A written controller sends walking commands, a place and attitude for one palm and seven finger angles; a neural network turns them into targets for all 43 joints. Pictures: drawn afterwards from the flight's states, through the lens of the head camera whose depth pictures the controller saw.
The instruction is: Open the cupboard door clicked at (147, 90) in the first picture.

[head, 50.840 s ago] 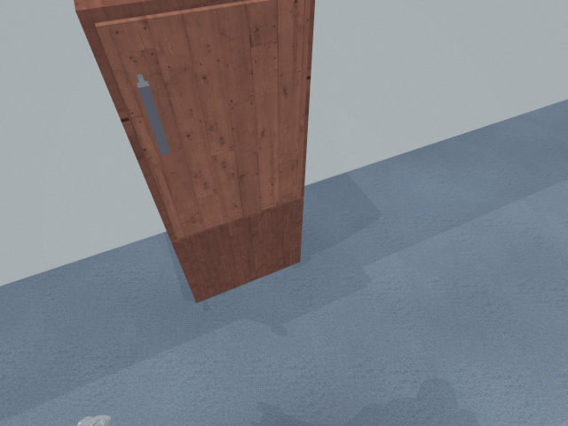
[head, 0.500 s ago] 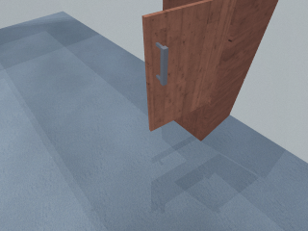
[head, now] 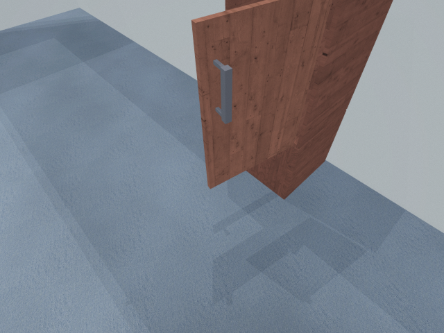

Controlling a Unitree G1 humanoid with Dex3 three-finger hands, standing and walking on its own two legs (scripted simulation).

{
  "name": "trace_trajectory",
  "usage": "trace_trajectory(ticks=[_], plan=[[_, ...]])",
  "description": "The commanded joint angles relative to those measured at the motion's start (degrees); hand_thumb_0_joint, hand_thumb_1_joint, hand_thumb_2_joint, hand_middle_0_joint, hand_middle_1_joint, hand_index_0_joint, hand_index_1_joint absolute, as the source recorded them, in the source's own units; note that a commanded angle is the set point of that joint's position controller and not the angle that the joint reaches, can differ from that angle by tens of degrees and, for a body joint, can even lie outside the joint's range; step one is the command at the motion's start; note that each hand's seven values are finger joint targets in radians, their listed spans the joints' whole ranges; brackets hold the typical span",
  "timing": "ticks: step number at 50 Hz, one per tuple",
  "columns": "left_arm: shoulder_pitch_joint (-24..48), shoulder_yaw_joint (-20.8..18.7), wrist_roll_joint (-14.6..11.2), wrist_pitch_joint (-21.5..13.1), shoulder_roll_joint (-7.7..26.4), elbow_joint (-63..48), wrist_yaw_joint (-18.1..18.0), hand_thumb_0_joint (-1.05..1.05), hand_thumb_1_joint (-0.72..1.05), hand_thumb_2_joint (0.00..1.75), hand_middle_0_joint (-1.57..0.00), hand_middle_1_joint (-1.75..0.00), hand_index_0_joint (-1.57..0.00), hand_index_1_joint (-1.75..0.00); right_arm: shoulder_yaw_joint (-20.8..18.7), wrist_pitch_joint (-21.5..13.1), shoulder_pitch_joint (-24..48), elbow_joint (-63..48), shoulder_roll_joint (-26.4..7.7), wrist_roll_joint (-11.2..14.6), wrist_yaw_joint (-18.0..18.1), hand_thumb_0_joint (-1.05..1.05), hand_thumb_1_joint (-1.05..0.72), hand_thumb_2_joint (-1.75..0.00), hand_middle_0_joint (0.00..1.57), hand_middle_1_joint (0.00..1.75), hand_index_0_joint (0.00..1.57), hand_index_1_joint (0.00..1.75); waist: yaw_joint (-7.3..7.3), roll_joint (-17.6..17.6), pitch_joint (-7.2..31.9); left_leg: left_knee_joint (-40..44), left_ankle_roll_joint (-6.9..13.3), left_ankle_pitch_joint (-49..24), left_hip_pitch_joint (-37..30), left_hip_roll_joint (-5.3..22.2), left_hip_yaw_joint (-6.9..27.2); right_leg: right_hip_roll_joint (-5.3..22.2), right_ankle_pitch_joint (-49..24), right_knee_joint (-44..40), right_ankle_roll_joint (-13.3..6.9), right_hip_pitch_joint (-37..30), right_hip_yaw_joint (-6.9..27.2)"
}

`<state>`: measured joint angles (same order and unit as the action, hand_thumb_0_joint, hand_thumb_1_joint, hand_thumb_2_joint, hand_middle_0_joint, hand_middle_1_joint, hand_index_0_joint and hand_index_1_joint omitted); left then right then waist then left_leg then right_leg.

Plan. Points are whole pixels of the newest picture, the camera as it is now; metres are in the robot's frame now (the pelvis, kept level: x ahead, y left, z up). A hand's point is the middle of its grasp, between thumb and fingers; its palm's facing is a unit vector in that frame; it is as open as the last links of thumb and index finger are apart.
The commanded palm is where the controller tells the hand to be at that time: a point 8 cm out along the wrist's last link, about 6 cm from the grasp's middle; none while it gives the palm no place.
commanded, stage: look to check the result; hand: left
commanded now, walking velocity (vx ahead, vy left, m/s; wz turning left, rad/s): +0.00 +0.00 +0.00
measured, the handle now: (222, 92) +0.64 +0.03 +0.07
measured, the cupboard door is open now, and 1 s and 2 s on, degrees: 79 79 79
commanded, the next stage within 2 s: stand and wait in 0.28 s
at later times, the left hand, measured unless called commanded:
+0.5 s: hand out of the picture +0.10 +0.24 -0.15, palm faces -0.02 -0.94 -0.34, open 7.4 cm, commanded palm none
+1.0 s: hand out of the picture +0.12 +0.24 -0.15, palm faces -0.04 -0.94 -0.35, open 7.4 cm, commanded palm none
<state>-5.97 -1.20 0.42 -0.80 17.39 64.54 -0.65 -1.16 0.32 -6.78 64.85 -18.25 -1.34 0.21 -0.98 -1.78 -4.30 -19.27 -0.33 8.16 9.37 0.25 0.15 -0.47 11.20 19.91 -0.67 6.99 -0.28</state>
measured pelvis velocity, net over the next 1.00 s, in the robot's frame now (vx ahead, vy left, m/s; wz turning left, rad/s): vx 0.03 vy -0.01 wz -0.02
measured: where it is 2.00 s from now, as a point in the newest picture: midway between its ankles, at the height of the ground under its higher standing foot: outside the picture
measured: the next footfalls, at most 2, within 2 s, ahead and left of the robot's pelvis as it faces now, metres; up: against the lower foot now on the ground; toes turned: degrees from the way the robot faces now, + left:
none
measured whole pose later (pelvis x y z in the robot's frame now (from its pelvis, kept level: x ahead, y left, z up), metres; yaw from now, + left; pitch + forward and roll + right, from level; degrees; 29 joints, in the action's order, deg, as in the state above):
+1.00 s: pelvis +0.03 -0.01 +0.00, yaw -1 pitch -1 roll +0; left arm -5.7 -0.7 0.3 -1.1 18.2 64.2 -0.7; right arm -0.6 -0.1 -5.7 64.4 -18.9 -1.0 0.4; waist -0.7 -1.0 -3.8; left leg -16.8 -0.9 9.8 5.8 0.9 -0.7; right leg -1.1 12.3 17.2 -1.2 3.7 0.6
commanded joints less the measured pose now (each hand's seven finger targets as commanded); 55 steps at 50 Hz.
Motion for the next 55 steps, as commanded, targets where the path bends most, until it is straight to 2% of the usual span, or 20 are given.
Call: trace_trajectory(ticks=[1,3,6,8,17,23,26,33,35,40,43,46,48,52,53,55], plan=[[1.5,-1.8,0.1,-1.3,11.5,-2.9,-0.4,0.00,0.90,0.90,-0.20,-0.30,-0.20,-0.30,-1.6,-0.9,1.8,-2.9,-9.7,0.2,0.5,0.00,-0.90,-0.90,0.20,0.30,0.20,0.30,0.22,1.4,5.1,2.1,1.5,-4.5,-3.8,5.9,5.0,7.1,-5.0,-4.9,-2.1,1.3,6.4],[1.3,-1.8,0.1,-1.4,11.7,-2.9,-0.4,0.00,0.90,0.90,-0.20,-0.30,-0.20,-0.30,-1.5,-0.9,1.9,-3.1,-10.1,0.4,0.6,0.00,-0.90,-0.90,0.20,0.30,0.20,0.30,0.32,2.2,5.2,2.1,1.5,-4.9,-4.1,6.0,5.0,7.1,-5.5,-5.0,-2.0,1.2,6.2],[1.6,-1.7,0.1,-1.4,11.9,-2.7,-0.5,0.00,0.90,0.90,-0.20,-0.30,-0.20,-0.30,-1.4,-1.0,2.0,-3.0,-10.4,0.3,0.6,0.00,-0.90,-0.90,0.20,0.30,0.20,0.30,0.19,1.2,6.3,2.3,1.5,-6.7,-4.8,6.3,4.9,7.2,-8.2,-4.5,-2.1,0.1,6.1],[1.4,-1.7,0.1,-1.4,11.9,-2.7,-0.5,0.00,0.90,0.90,-0.20,-0.30,-0.20,-0.30,-1.4,-1.0,2.4,-3.2,-10.4,0.4,0.7,0.00,-0.90,-0.90,0.20,0.30,0.20,0.30,0.36,2.1,5.5,2.4,1.6,-6.4,-4.9,6.3,4.8,7.0,-8.0,-4.7,-2.0,0.6,6.0],[1.6,-1.7,0.1,-1.5,12.1,-2.7,-0.5,0.00,0.90,0.90,-0.20,-0.30,-0.20,-0.30,-1.4,-1.1,2.8,-3.2,-10.8,0.4,0.7,0.00,-0.90,-0.90,0.20,0.30,0.20,0.30,0.25,1.7,6.3,2.4,1.4,-8.4,-6.0,6.5,4.5,7.3,-11.2,-4.6,-1.9,-0.6,6.1],[1.6,-1.7,0.1,-1.5,12.3,-3.0,-0.5,0.00,0.90,0.90,-0.20,-0.30,-0.20,-0.30,-1.4,-1.1,3.2,-3.5,-11.0,0.5,0.7,0.00,-0.90,-0.90,0.20,0.30,0.20,0.30,0.46,1.6,5.4,2.7,1.4,-7.9,-5.9,6.5,4.4,7.2,-10.4,-5.0,-1.8,-0.3,6.1],[1.8,-1.7,0.1,-1.5,12.3,-3.1,-0.6,0.00,0.90,0.90,-0.20,-0.30,-0.20,-0.30,-1.4,-1.3,3.0,-3.4,-11.0,0.3,0.7,0.00,-0.90,-0.90,0.20,0.30,0.20,0.30,0.36,1.5,6.8,2.7,1.3,-9.3,-6.5,6.6,4.4,7.4,-12.2,-4.5,-1.8,-1.4,6.1],[1.4,-1.8,0.1,-1.7,12.4,-3.4,-0.6,0.00,0.90,0.90,-0.20,-0.30,-0.20,-0.30,-1.5,-1.3,2.9,-3.6,-10.9,0.5,0.8,0.00,-0.90,-0.90,0.20,0.30,0.20,0.30,0.50,3.0,6.6,2.3,1.4,-11.0,-7.2,6.7,4.2,7.4,-14.7,-4.5,-1.7,-1.5,5.7],[1.5,-1.8,0.0,-1.7,12.4,-3.5,-0.7,0.00,0.90,0.90,-0.20,-0.30,-0.20,-0.30,-1.5,-1.3,2.7,-3.5,-11.1,0.4,0.9,0.00,-0.90,-0.90,0.20,0.30,0.20,0.30,0.30,1.8,7.2,2.2,1.3,-11.5,-7.4,6.7,4.0,7.6,-15.7,-4.4,-1.8,-2.2,6.0],[1.6,-1.8,0.0,-1.7,12.6,-3.6,-0.7,0.00,0.90,0.90,-0.20,-0.30,-0.20,-0.30,-1.5,-1.3,2.5,-3.6,-11.1,0.4,0.9,0.00,-0.90,-0.90,0.20,0.30,0.20,0.30,0.28,2.2,6.8,2.2,1.2,-11.8,-7.6,6.8,3.8,7.5,-16.8,-4.4,-1.8,-2.3,6.0],[1.4,-1.8,0.0,-1.7,12.7,-3.6,-0.7,0.00,0.90,0.90,-0.20,-0.30,-0.20,-0.30,-1.5,-1.3,2.8,-3.6,-11.2,0.6,0.9,0.00,-0.90,-0.90,0.20,0.30,0.20,0.30,0.47,2.5,5.9,2.4,1.3,-11.3,-7.5,6.8,3.7,7.3,-15.8,-4.8,-1.8,-1.7,6.0],[1.6,-1.7,0.0,-1.6,12.7,-3.5,-0.6,0.00,0.90,0.90,-0.20,-0.30,-0.20,-0.30,-1.5,-1.3,2.7,-3.6,-11.3,0.5,0.9,0.00,-0.90,-0.90,0.20,0.30,0.20,0.30,0.30,1.3,6.4,2.7,1.2,-10.9,-7.5,6.8,3.7,7.4,-15.4,-4.7,-1.9,-2.2,6.3],[1.4,-1.8,0.1,-1.6,12.6,-3.6,-0.7,0.00,0.90,0.90,-0.20,-0.30,-0.20,-0.30,-1.4,-1.3,2.9,-3.5,-11.2,0.6,0.9,0.00,-0.90,-0.90,0.20,0.30,0.20,0.30,0.51,2.5,5.8,2.8,1.3,-10.5,-7.5,6.8,3.7,7.3,-14.6,-5.0,-1.8,-1.7,6.1],[1.5,-1.7,0.0,-1.7,12.8,-3.4,-0.6,0.00,0.90,0.90,-0.20,-0.30,-0.20,-0.30,-1.5,-1.4,2.6,-3.4,-11.2,0.5,0.9,0.00,-0.90,-0.90,0.20,0.30,0.20,0.30,0.32,2.1,7.2,2.7,1.2,-11.2,-8.0,6.8,3.8,7.5,-15.7,-4.8,-1.8,-2.5,6.3],[1.4,-1.8,0.0,-1.7,12.7,-3.5,-0.7,0.00,0.90,0.90,-0.20,-0.30,-0.20,-0.30,-1.4,-1.4,2.7,-3.6,-11.3,0.6,1.0,0.00,-0.90,-0.90,0.20,0.30,0.20,0.30,0.40,2.6,6.7,2.6,1.3,-11.4,-8.0,6.9,3.8,7.3,-15.8,-4.9,-1.8,-2.2,6.2],[1.7,-1.7,0.0,-1.6,12.7,-3.5,-0.6,0.00,0.90,0.90,-0.20,-0.30,-0.20,-0.30,-1.4,-1.3,2.7,-3.4,-11.3,0.5,0.9,0.00,-0.90,-0.90,0.20,0.30,0.20,0.30,0.33,1.4,5.6,2.9,1.2,-10.9,-7.3,6.8,3.7,7.3,-15.0,-5.0,-1.8,-1.9,6.3]])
